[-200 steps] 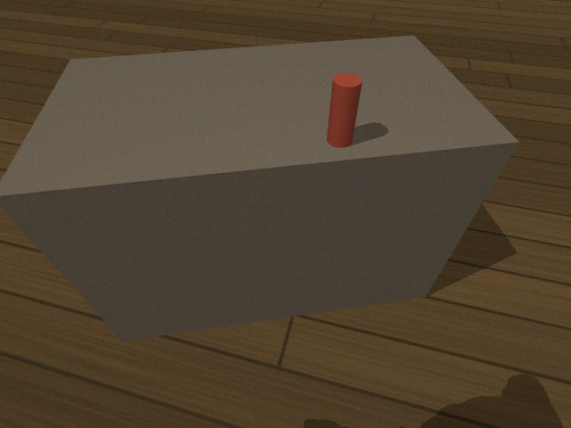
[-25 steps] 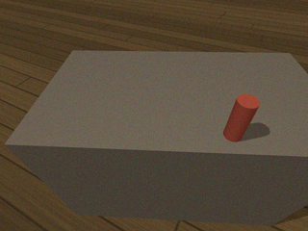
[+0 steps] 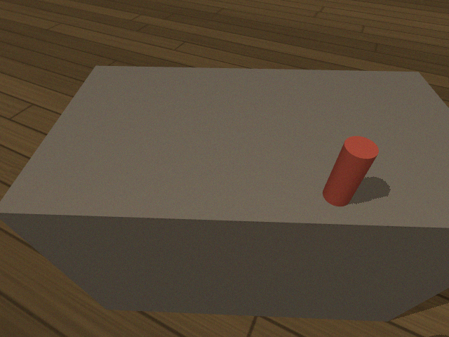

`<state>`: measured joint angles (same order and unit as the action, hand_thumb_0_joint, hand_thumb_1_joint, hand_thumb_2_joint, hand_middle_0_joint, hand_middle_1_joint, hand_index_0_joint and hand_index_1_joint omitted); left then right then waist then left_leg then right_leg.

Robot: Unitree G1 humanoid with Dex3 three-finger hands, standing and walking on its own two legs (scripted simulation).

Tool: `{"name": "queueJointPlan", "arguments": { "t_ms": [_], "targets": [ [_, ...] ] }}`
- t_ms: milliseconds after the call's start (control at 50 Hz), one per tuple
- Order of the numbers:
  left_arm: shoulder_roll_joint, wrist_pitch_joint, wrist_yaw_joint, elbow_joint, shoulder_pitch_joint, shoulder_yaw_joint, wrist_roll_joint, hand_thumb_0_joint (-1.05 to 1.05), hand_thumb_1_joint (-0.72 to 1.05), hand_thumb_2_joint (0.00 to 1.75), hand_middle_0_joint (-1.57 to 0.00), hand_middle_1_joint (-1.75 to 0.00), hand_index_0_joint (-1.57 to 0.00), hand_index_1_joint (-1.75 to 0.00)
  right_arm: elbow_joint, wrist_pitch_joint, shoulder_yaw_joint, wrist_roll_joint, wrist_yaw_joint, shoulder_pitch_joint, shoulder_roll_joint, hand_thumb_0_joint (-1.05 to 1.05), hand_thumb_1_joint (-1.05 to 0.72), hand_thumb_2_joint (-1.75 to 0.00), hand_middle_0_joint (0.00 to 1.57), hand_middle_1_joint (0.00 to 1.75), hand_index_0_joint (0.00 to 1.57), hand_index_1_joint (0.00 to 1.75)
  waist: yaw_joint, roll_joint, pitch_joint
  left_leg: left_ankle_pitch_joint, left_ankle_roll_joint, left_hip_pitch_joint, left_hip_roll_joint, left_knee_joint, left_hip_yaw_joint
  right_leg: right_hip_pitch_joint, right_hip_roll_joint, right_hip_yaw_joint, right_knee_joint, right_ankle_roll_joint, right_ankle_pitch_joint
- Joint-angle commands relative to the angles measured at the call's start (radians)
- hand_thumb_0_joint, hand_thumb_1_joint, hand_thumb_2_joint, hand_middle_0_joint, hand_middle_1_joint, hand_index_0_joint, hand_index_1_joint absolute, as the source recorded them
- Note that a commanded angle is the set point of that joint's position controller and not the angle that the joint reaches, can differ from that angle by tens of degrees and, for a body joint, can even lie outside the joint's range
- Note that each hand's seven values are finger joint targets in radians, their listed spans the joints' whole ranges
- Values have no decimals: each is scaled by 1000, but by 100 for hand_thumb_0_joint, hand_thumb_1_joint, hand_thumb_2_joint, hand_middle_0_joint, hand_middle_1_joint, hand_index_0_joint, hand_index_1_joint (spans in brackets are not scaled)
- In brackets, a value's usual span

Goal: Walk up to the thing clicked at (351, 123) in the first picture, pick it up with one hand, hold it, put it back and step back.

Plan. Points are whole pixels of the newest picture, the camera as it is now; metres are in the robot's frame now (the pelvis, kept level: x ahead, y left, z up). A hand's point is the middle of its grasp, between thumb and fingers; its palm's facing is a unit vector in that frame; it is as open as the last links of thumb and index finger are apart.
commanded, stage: stand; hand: right
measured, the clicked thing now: (347, 173) +0.43 -0.23 +0.04
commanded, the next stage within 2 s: none
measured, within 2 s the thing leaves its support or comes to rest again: neither
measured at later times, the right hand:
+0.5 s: hand out of the picture +0.07 -0.26 -0.15, palm faces -0.02 +0.94 -0.34, open 7.4 cm
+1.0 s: hand out of the picture +0.07 -0.26 -0.16, palm faces -0.03 +0.94 -0.34, open 7.4 cm
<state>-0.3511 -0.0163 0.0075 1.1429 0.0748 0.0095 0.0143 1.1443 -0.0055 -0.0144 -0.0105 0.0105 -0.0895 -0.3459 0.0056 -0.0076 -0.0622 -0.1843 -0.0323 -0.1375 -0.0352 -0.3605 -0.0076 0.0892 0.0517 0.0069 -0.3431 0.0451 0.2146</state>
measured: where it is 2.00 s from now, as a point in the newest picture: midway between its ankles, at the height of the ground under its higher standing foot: outside the picture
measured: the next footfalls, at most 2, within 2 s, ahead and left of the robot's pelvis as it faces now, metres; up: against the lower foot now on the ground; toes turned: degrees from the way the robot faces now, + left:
none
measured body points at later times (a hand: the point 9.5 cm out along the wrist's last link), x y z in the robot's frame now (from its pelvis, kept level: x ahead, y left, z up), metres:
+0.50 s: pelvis -0.01 +0.00 +0.00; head +0.00 +0.00 +0.45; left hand +0.05 +0.30 -0.13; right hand +0.07 -0.30 -0.13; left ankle +0.01 +0.14 -0.75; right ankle -0.02 -0.15 -0.75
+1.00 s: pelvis -0.01 +0.00 +0.00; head +0.00 +0.00 +0.45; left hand +0.06 +0.30 -0.13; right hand +0.07 -0.31 -0.13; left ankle +0.01 +0.14 -0.75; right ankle -0.02 -0.15 -0.75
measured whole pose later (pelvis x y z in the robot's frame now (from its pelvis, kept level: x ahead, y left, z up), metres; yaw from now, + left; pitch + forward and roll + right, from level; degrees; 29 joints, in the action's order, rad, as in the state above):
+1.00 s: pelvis -0.01 +0.00 +0.00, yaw +0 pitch -3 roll +0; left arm -0.36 -0.01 0.01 1.12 0.12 0.00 0.02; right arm 1.13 -0.01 0.00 -0.01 0.01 -0.10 -0.35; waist 0.00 0.00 -0.05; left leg -0.17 -0.04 -0.15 -0.04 -0.35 -0.01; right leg 0.10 0.05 0.01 -0.34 0.04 0.20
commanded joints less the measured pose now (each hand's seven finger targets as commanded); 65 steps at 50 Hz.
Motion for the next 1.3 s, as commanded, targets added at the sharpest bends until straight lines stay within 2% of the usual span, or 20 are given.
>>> {"name": "queueJointPlan", "arguments": {
  "t_ms": [0,100,160,240,320,380,480,500,600,760,860,940,1100,1200,1280],
  "targets": [
    [-215,-13,-17,-60,-30,40,-5,0,90,90,-20,-30,-20,-30,-69,-22,-36,3,-16,50,-220,0,-90,-90,20,30,20,30,-5,16,112,235,44,40,-99,42,-68,-18,84,-54,44,-48,-209],
    [-219,-13,-16,-63,-21,37,-5,0,90,90,-20,-30,-20,-30,-72,-21,-33,7,-15,54,-218,0,-90,-90,20,30,20,30,-3,19,132,259,44,58,-99,35,-64,-26,85,-50,46,-51,-240],
    [-221,-11,-16,-67,-25,37,-5,0,90,90,-20,-30,-20,-30,-71,-21,-32,7,-16,55,-221,0,-90,-90,20,30,20,30,-2,25,125,245,42,60,-99,40,-63,-11,84,-53,49,-52,-222],
    [-222,-10,-14,-66,-23,33,-5,0,90,90,-20,-30,-20,-30,-69,-18,-30,5,-13,54,-218,0,-90,-90,20,30,20,30,0,12,72,142,38,27,-94,64,-67,25,77,-54,72,-48,-112],
    [-224,-7,-11,-65,-16,36,-1,0,90,90,-20,-30,-20,-30,-69,-14,-33,2,-11,52,-224,0,-90,-90,20,30,20,30,1,15,52,23,43,-5,-87,85,-74,33,77,-58,82,-53,-47],
    [-220,-8,-9,-63,4,36,-2,0,90,90,-20,-30,-20,-30,-70,-16,-34,2,-8,56,-227,0,-90,-90,20,30,20,30,-6,27,43,-3,42,-4,-88,94,-83,51,72,-55,84,-53,-23],
    [-222,-11,-9,-73,0,37,-2,0,90,90,-20,-30,-20,-30,-71,-22,-34,0,-9,42,-223,0,-90,-90,20,30,20,30,-3,16,77,87,44,14,-94,76,-81,35,81,-64,71,-57,-69],
    [-220,-10,-8,-72,6,36,-2,0,90,90,-20,-30,-20,-30,-69,-21,-35,2,-9,42,-227,0,-90,-90,20,30,20,30,-4,24,69,68,44,13,-87,74,-78,42,79,-63,77,-57,-78],
    [-229,-10,-10,-75,16,37,-3,0,90,90,-20,-30,-20,-30,-71,-22,-31,2,-10,37,-221,0,-90,-90,20,30,20,30,-6,13,86,116,45,22,-93,67,-79,31,82,-61,64,-56,-99],
    [-224,-10,-10,-74,24,33,-6,0,90,90,-20,-30,-20,-30,-65,-20,-28,4,-11,29,-226,0,-90,-90,20,30,20,30,-8,13,81,129,45,25,-91,57,-73,32,84,-65,65,-56,-118],
    [-225,-8,-12,-75,24,34,-6,0,90,90,-20,-30,-20,-30,-68,-20,-27,4,-11,23,-222,0,-90,-90,20,30,20,30,-8,11,58,110,40,8,-89,69,-75,44,79,-60,66,-56,-83],
    [-228,-11,-12,-77,22,34,-2,0,90,90,-20,-30,-20,-30,-73,-20,-25,4,-11,23,-218,0,-90,-90,20,30,20,30,-4,5,72,123,43,13,-91,60,-73,31,83,-60,65,-52,-118],
    [-224,-10,-10,-80,20,35,-5,0,90,90,-20,-30,-20,-30,-76,-19,-26,3,-11,22,-220,0,-90,-90,20,30,20,30,-5,20,60,95,41,9,-88,65,-72,43,80,-64,72,-57,-81],
    [-226,-11,-11,-82,22,36,-3,0,90,90,-20,-30,-20,-30,-81,-20,-26,4,-12,26,-222,0,-90,-90,20,30,20,30,-7,14,85,143,44,25,-91,51,-70,27,81,-61,65,-55,-133],
    [-220,-11,-11,-81,26,32,-4,0,90,90,-20,-30,-20,-30,-77,-20,-26,5,-12,29,-225,0,-90,-90,20,30,20,30,-9,20,79,137,42,27,-95,56,-75,28,79,-60,65,-55,-115]
  ]
}}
